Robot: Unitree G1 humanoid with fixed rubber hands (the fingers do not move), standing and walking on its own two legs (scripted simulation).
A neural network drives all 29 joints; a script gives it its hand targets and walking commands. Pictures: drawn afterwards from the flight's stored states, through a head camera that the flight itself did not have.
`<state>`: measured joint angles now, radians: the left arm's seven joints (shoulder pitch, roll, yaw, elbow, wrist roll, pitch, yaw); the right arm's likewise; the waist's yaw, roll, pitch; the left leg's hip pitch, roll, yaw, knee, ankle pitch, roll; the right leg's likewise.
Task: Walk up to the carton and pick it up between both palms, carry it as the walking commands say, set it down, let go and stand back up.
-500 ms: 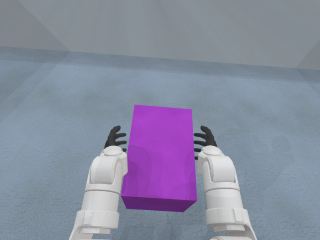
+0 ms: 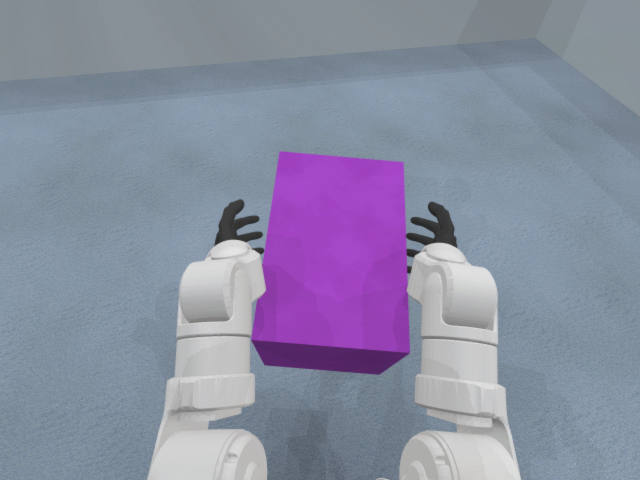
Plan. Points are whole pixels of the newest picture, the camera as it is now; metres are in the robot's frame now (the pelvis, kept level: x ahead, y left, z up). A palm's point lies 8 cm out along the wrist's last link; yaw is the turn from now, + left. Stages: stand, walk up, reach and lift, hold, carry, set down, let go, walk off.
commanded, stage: carry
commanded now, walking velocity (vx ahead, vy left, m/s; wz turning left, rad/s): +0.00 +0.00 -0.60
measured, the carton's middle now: (331, 267) +0.39 +0.01 +0.02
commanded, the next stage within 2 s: none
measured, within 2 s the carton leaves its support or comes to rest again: neither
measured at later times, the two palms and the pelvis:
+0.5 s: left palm (319, 309) +0.29 +0.02 +0.09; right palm (554, 372) +0.23 -0.21 +0.10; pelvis -0.09 +0.00 +0.00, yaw -16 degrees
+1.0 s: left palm (405, 433) +0.17 -0.06 +0.09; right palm out of the picture +0.05 -0.27 +0.10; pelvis -0.19 +0.03 -0.01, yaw -32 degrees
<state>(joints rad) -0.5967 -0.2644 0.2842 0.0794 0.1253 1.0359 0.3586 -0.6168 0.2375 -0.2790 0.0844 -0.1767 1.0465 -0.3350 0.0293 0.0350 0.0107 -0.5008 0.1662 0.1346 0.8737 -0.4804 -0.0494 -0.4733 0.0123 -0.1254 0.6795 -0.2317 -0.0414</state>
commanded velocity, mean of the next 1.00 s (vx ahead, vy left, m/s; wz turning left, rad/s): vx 0.00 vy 0.00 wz -0.60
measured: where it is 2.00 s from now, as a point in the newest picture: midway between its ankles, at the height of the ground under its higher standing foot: outside the picture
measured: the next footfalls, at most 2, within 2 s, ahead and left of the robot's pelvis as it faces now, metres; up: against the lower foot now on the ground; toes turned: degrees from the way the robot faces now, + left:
left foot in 0.16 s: +0.03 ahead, +0.11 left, +0.00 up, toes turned +1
right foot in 0.38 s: +0.02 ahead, -0.13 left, +0.00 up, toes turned -22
